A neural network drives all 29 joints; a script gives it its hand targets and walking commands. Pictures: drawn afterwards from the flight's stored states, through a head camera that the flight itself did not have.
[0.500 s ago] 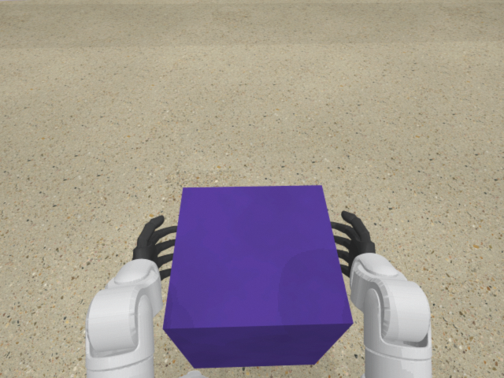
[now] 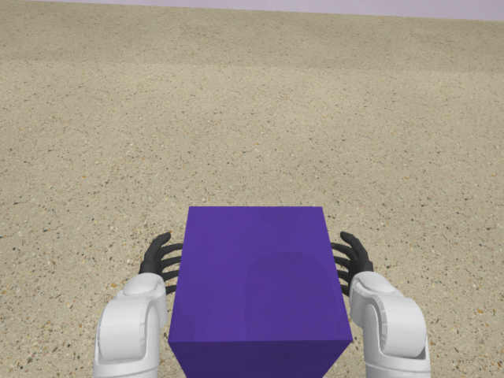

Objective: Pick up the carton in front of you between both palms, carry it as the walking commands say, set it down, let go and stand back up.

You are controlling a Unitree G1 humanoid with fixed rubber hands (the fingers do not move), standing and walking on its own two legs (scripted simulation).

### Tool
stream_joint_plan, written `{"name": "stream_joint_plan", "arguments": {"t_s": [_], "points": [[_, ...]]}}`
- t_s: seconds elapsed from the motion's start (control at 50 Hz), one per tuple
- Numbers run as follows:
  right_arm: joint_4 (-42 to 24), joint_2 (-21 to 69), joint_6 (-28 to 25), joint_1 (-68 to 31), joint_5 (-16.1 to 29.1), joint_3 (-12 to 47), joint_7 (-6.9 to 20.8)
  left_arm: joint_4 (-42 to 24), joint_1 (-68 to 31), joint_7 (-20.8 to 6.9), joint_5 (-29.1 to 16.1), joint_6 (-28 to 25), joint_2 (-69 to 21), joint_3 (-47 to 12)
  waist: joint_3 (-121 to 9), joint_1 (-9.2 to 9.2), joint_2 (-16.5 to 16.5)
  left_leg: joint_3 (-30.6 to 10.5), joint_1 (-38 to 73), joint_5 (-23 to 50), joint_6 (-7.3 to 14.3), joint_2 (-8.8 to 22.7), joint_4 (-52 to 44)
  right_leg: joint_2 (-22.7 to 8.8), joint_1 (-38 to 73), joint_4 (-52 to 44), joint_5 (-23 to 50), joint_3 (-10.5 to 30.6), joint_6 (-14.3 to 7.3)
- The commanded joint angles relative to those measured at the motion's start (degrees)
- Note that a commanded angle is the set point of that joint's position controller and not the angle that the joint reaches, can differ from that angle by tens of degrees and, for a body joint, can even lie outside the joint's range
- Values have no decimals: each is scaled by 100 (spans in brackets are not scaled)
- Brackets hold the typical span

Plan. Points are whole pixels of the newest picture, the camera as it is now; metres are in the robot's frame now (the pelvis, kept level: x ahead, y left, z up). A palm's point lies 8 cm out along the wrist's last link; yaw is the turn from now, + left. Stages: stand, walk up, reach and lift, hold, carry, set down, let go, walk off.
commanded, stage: carry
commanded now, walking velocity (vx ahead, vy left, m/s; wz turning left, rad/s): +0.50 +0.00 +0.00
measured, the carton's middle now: (255, 301) +0.26 -0.01 -0.03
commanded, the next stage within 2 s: none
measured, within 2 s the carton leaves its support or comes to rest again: neither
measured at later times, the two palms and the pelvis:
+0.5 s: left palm (190, 132) +0.56 +0.12 +0.08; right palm (333, 135) +0.58 -0.18 +0.07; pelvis +0.29 -0.04 +0.00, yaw +3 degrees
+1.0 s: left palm (184, 107) +0.67 +0.14 +0.07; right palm (314, 109) +0.67 -0.16 +0.07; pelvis +0.40 -0.01 -0.02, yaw +1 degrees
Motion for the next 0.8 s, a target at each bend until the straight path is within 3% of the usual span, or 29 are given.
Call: {"name": "stream_joint_plan", "arguments": {"t_s": [0.0,0.06,0.12,0.14,0.18,0.2,0.22,0.24,0.26,0.28,0.32,0.34,0.36,0.42,0.48,0.52,0.56,0.58,0.6,0.64,0.7,0.78], "points": [[-576,5554,-30,-2344,2454,4138,1667,-603,-2382,-1360,-2322,-199,-5739,-4237,-1355,8,794,-871,1612,1586,377,1317,-613,-10,-466,-837,471,-230,98],[-850,5242,30,-2400,2442,4106,1599,-938,-2535,-1338,-2414,-102,-5432,-4249,-1010,-24,838,-608,1642,1937,349,1212,-559,102,-343,-1628,849,-463,62],[-923,4900,189,-2370,2341,4011,1494,-1049,-2553,-1338,-2460,108,-5050,-4149,-734,-32,915,-459,1653,2297,236,1204,-512,229,11,-2197,1146,-637,-126],[-937,4811,252,-2374,2313,3996,1464,-1043,-2561,-1342,-2469,183,-4931,-4093,-671,-24,927,-338,1708,2854,155,1179,-324,289,216,-2365,1233,-699,-179],[-945,4643,380,-2428,2278,3954,1422,-945,-2471,-1353,-2451,312,-4761,-3966,-988,83,907,98,1613,4188,-137,988,822,666,1424,-2749,1451,-1050,-216],[-944,4562,437,-2490,2275,3932,1413,-892,-2458,-1363,-2428,362,-4708,-3902,-1284,164,649,270,1254,4026,-357,730,1801,773,2441,-3116,1775,-1147,-199],[-912,4481,480,-2563,2266,3900,1411,-885,-2496,-1377,-2418,414,-4643,-3839,-1717,246,171,192,354,2211,-533,572,2949,-58,3648,-2973,2851,-308,-233],[-1007,4600,567,-2779,2332,3990,1396,-692,-2546,-1403,-2360,416,-4562,-3743,-2460,283,-1209,-166,-1498,-369,-756,-75,4744,-1735,5492,-2698,4341,1898,-1307],[-885,4532,586,-2656,2294,3959,1411,-584,-2363,-1409,-2414,405,-4682,-3701,-2693,261,-1477,-748,-1922,-2061,-679,-376,5767,-1944,5317,-3106,5050,2478,-1703],[-744,4741,560,-2672,2284,4018,1422,-645,-2437,-1425,-2449,387,-4840,-3691,-2531,216,-1189,-1158,-2025,-1989,-531,-92,5928,-1780,4938,-3141,5243,1827,-1573],[-778,5147,462,-2996,2322,4105,1437,-683,-2701,-1466,-2479,313,-5277,-3764,-2154,186,-505,-1253,-1967,-1551,-409,368,4900,-1424,4212,-3305,4867,918,-1067],[-810,5325,412,-3080,2354,4143,1429,-713,-2825,-1483,-2515,281,-5417,-3785,-2065,135,-516,-1219,-1664,-1305,-401,444,4133,-1206,3872,-3436,4444,592,-790],[-834,5427,367,-3084,2362,4180,1405,-773,-2897,-1503,-2548,251,-5489,-3800,-2109,117,-578,-1035,-1325,-1203,-423,352,3557,-1069,3660,-3517,4184,325,-700],[-929,5479,294,-2883,2282,4207,1314,-924,-2854,-1546,-2604,222,-5430,-3790,-2215,102,-719,-697,-888,-1117,-509,119,2294,-952,3504,-3501,3993,-108,-824],[-1020,5310,351,-2821,2246,4199,1271,-879,-2597,-1549,-2518,259,-5218,-3722,-2242,152,-944,-519,-776,-286,-517,122,1675,-905,3475,-3319,3920,-299,-792],[-897,5253,426,-2746,2229,4171,1312,-714,-2481,-1545,-2424,297,-5157,-3692,-2134,131,-822,-360,-419,665,-543,186,971,-734,3242,-3120,3294,-472,-618],[-698,5195,500,-2720,2218,4123,1397,-481,-2451,-1547,-2327,321,-5132,-3666,-1934,115,-585,-440,109,1669,-594,483,422,-525,2828,-2882,2281,-425,-318],[-572,5130,542,-2718,2228,4070,1446,-310,-2422,-1544,-2269,327,-5114,-3643,-1945,128,-299,-749,466,2442,-569,888,603,-439,2488,-2696,1570,-397,-215],[-360,5125,540,-2767,2183,4028,1493,-290,-2523,-1539,-2267,360,-5149,-3701,-1940,164,166,-874,581,3327,-395,1142,1044,-283,2377,-2711,1271,-295,-72],[-73,5260,482,-2734,2220,3937,1560,-330,-2872,-1546,-2339,407,-5168,-3797,-1671,127,567,-932,135,2948,-294,1120,1006,-310,2502,-2671,1058,-215,7],[-66,5333,439,-2912,2287,3858,1557,-411,-3242,-1531,-2489,393,-5255,-3920,-1691,107,468,-823,141,3235,-254,968,1214,-321,2554,-2486,1757,-166,28],[-96,5284,443,-2878,2246,3819,1478,-357,-3163,-1487,-2510,403,-5232,-3910,-2010,90,296,-773,409,3780,-213,900,1497,-271,2585,-2293,2163,-200,70]]}}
